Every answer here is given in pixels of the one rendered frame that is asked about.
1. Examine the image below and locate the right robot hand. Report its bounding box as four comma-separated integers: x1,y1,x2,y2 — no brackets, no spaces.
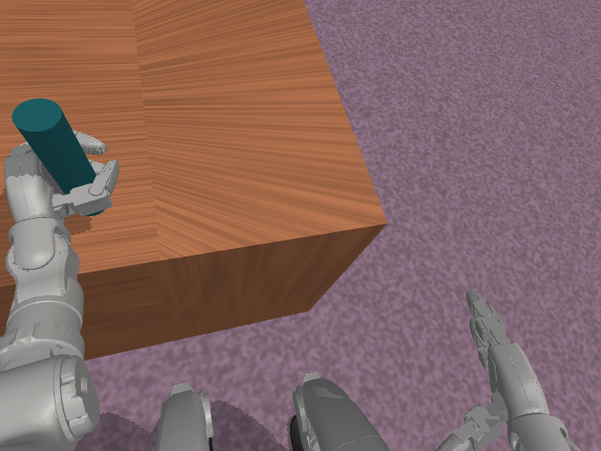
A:
437,289,550,451

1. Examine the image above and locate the left robot arm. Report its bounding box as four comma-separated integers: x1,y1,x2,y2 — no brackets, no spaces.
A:
0,217,100,451

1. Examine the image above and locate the right robot arm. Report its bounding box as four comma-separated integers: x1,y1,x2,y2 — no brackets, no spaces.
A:
507,413,581,451

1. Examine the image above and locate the left robot hand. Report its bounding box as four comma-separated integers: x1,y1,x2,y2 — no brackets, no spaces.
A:
4,130,119,225

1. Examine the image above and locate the can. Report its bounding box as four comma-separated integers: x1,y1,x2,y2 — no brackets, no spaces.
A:
12,99,105,216

